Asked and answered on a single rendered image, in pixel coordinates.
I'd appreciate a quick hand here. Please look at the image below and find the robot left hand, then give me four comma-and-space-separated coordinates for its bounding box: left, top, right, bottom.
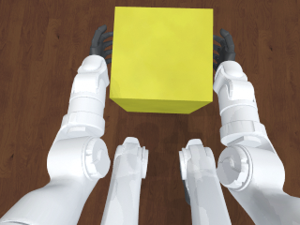
89, 24, 113, 65

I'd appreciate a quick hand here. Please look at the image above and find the robot right shin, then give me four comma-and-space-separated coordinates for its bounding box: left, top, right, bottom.
185, 139, 216, 195

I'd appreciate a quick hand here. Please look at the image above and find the robot right hand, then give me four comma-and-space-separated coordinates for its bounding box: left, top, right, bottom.
213, 28, 236, 72

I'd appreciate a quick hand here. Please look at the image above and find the robot left upper arm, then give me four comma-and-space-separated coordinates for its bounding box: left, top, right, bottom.
0, 135, 111, 225

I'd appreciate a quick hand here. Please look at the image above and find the right robot foot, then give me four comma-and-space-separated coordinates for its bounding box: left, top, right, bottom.
179, 161, 191, 205

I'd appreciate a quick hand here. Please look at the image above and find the carton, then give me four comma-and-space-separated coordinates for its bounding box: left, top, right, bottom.
110, 7, 214, 114

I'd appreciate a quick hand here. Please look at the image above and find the left robot forearm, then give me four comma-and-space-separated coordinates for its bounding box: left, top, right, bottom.
47, 54, 110, 170

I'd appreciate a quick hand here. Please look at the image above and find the robot right upper arm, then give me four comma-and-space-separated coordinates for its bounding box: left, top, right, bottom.
216, 144, 300, 225

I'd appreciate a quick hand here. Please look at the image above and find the right robot forearm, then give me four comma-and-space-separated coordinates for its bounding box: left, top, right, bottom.
213, 60, 278, 156

